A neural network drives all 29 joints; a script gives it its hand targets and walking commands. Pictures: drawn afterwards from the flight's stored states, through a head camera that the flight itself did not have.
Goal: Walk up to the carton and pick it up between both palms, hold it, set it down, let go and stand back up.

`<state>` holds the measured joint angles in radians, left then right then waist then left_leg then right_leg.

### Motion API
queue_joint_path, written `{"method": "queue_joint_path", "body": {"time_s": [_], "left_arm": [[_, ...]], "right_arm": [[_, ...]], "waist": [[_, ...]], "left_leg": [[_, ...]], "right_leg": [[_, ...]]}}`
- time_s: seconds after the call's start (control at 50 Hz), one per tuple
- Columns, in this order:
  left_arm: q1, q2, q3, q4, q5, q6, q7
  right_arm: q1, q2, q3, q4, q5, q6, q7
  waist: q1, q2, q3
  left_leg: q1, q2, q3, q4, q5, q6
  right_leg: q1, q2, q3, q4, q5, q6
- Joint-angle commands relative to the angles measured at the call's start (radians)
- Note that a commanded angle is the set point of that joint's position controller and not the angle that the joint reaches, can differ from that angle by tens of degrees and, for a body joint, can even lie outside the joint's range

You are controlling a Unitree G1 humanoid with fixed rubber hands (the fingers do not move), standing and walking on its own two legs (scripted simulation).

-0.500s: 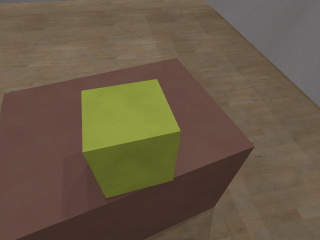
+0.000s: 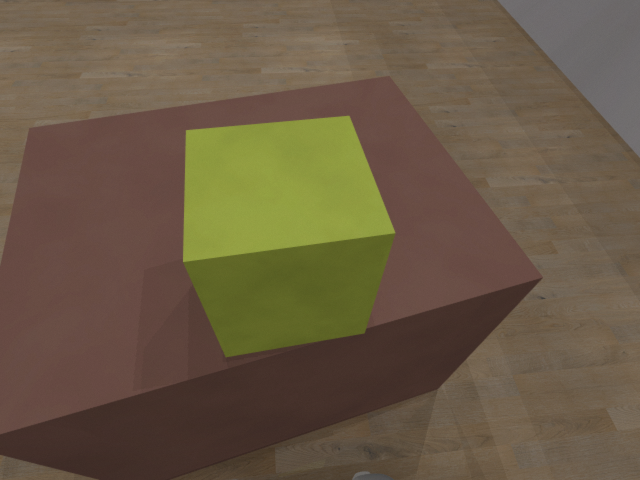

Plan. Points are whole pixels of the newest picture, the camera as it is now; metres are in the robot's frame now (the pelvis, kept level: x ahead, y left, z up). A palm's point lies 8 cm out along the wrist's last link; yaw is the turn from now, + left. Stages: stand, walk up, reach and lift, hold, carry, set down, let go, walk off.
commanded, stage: reach and lift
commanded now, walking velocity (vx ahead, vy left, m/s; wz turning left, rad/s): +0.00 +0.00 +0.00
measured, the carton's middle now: (284, 242) +0.43 +0.03 +0.03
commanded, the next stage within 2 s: none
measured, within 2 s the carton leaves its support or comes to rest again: neither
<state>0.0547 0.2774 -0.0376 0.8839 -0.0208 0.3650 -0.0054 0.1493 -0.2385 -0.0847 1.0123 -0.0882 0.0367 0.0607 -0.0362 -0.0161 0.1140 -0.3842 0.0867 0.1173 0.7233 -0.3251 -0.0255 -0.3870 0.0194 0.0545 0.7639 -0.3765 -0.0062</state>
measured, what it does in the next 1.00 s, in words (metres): stands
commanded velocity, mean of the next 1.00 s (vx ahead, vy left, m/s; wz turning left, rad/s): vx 0.00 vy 0.00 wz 0.00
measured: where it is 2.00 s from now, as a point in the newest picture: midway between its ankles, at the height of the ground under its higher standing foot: outside the picture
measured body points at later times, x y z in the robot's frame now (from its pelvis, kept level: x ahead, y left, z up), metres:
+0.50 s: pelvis +0.00 +0.01 +0.01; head +0.05 +0.02 +0.45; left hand +0.17 +0.24 -0.10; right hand +0.15 -0.24 -0.11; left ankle +0.03 +0.14 -0.71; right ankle +0.02 -0.11 -0.71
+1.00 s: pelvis +0.02 +0.00 +0.03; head +0.04 +0.01 +0.48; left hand +0.19 +0.22 -0.06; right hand +0.17 -0.23 -0.06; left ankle +0.03 +0.14 -0.71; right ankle +0.02 -0.11 -0.71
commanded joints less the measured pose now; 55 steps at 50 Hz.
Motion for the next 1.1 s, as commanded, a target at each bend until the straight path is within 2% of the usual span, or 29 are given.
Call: {"method": "queue_joint_path", "body": {"time_s": [0.0,0.02,0.04,0.06,0.08,0.12,0.2,0.26,0.32,0.36,0.42,0.46,0.52,0.58,0.64,0.8,0.9,0.94,1.08], "left_arm": [[-0.240,0.172,0.094,-0.421,0.099,0.242,-0.053],[-0.165,0.182,0.118,-0.453,0.141,0.275,-0.072],[-0.103,0.170,0.136,-0.487,0.177,0.299,-0.085],[-0.038,0.146,0.139,-0.506,0.193,0.316,-0.094],[0.004,0.121,0.147,-0.534,0.212,0.324,-0.096],[0.049,0.086,0.131,-0.588,0.204,0.327,-0.091],[0.019,0.056,0.090,-0.646,0.182,0.273,-0.054],[-0.047,0.070,0.075,-0.657,0.156,0.200,-0.025],[-0.107,0.070,0.060,-0.657,0.124,0.121,0.003],[-0.128,0.058,0.055,-0.660,0.110,0.074,0.026],[-0.110,0.052,0.047,-0.636,0.072,0.030,0.041],[-0.078,0.060,0.050,-0.620,0.063,0.005,0.050],[-0.028,0.042,0.058,-0.589,0.053,-0.038,0.051],[-0.004,0.034,0.068,-0.541,0.044,-0.081,0.052],[-0.004,0.030,0.086,-0.512,0.046,-0.120,0.058],[0.008,-0.006,0.089,-0.503,0.045,-0.220,0.070],[0.029,-0.025,0.078,-0.520,0.034,-0.307,0.079],[0.053,-0.036,0.074,-0.522,0.035,-0.333,0.083],[0.099,-0.057,0.052,-0.553,0.015,-0.411,0.097]], "right_arm": [[-0.211,-0.124,-0.058,-0.321,0.062,0.025,-0.018],[-0.162,-0.130,-0.042,-0.347,0.101,0.039,-0.038],[-0.117,-0.154,-0.034,-0.338,0.130,0.054,-0.049],[-0.089,-0.164,-0.021,-0.325,0.161,0.074,-0.055],[-0.069,-0.180,-0.011,-0.321,0.184,0.089,-0.055],[-0.067,-0.188,-0.001,-0.327,0.208,0.116,-0.045],[-0.093,-0.175,-0.025,-0.344,0.178,0.118,-0.024],[-0.128,-0.147,-0.049,-0.378,0.142,0.069,-0.006],[-0.149,-0.112,-0.066,-0.388,0.110,0.009,0.005],[-0.141,-0.092,-0.079,-0.368,0.094,-0.031,0.006],[-0.124,-0.072,-0.071,-0.395,0.074,-0.077,0.005],[-0.102,-0.076,-0.063,-0.394,0.078,-0.103,0.004],[-0.057,-0.084,-0.049,-0.403,0.074,-0.144,-0.004],[-0.035,-0.072,-0.031,-0.419,0.070,-0.174,-0.009],[-0.018,-0.060,-0.019,-0.447,0.070,-0.189,-0.013],[0.037,-0.048,-0.003,-0.482,0.094,-0.219,-0.006],[0.048,-0.048,0.007,-0.474,0.123,-0.263,-0.005],[0.063,-0.056,0.010,-0.453,0.144,-0.279,-0.003],[0.061,-0.067,0.019,-0.464,0.177,-0.331,0.008]], "waist": [[-0.002,-0.043,-0.345],[-0.010,-0.054,-0.376],[-0.013,-0.025,-0.395],[-0.016,-0.008,-0.374],[-0.017,0.024,-0.356],[-0.026,0.015,-0.296],[-0.037,0.045,-0.188],[-0.027,0.052,-0.202],[-0.031,0.050,-0.209],[-0.033,0.078,-0.227],[-0.028,0.039,-0.256],[-0.015,0.035,-0.274],[-0.018,0.012,-0.267],[-0.003,-0.012,-0.218],[0.013,-0.037,-0.196],[0.025,-0.016,-0.159],[0.022,-0.018,-0.165],[0.024,0.013,-0.175],[0.031,0.004,-0.177]], "left_leg": [[0.164,-0.035,0.028,0.110,-0.004,-0.038],[0.195,-0.037,0.024,0.122,0.079,-0.040],[0.237,-0.037,0.020,0.121,0.157,-0.045],[0.275,-0.037,0.008,0.102,0.198,-0.045],[0.313,-0.036,0.000,0.080,0.217,-0.052],[0.365,-0.033,-0.019,0.026,0.177,-0.046],[0.352,-0.025,-0.038,-0.068,0.078,-0.024],[0.316,-0.017,-0.042,-0.096,0.042,-0.009],[0.292,-0.016,-0.043,-0.106,0.008,0.001],[0.290,-0.019,-0.040,-0.123,0.009,-0.002],[0.302,-0.026,-0.037,-0.139,0.022,0.005],[0.325,-0.036,-0.031,-0.151,0.106,0.003],[0.387,-0.054,-0.029,-0.182,0.184,-0.007],[0.388,-0.069,-0.023,-0.225,0.188,-0.005],[0.402,-0.075,-0.015,-0.273,0.143,0.005],[0.460,-0.082,-0.012,-0.342,0.175,-0.001],[0.481,-0.084,-0.023,-0.355,0.255,-0.003],[0.498,-0.085,-0.028,-0.357,0.299,-0.008],[0.503,-0.083,-0.043,-0.372,0.329,-0.012]], "right_leg": [[-0.065,-0.073,-0.047,-0.097,0.284,-0.026],[-0.037,-0.059,-0.081,-0.062,0.431,-0.011],[-0.035,-0.040,-0.105,-0.047,0.514,-0.007],[-0.035,-0.027,-0.118,-0.053,0.516,-0.010],[-0.056,-0.015,-0.134,-0.068,0.480,-0.017],[-0.102,-0.001,-0.146,-0.123,0.337,-0.034],[-0.180,0.010,-0.164,-0.186,0.167,-0.047],[-0.176,0.012,-0.154,-0.202,0.139,-0.042],[-0.176,0.003,-0.138,-0.210,0.123,-0.037],[-0.146,0.000,-0.126,-0.217,0.136,-0.037],[-0.099,-0.004,-0.114,-0.236,0.153,-0.034],[-0.059,-0.003,-0.111,-0.244,0.225,-0.029],[-0.007,0.000,-0.105,-0.290,0.320,-0.021],[0.030,-0.001,-0.095,-0.330,0.331,-0.012],[0.062,-0.007,-0.075,-0.383,0.267,-0.010],[0.071,-0.016,-0.057,-0.453,0.272,-0.008],[0.094,-0.009,-0.048,-0.464,0.361,-0.004],[0.094,-0.006,-0.047,-0.470,0.393,-0.008],[0.122,0.003,-0.044,-0.478,0.386,-0.016]]}}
